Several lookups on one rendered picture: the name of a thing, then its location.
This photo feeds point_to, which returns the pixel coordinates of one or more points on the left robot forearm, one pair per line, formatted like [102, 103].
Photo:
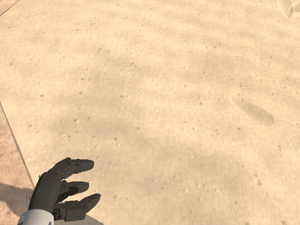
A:
[36, 217]

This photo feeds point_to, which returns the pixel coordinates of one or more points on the left robot hand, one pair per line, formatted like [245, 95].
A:
[50, 190]

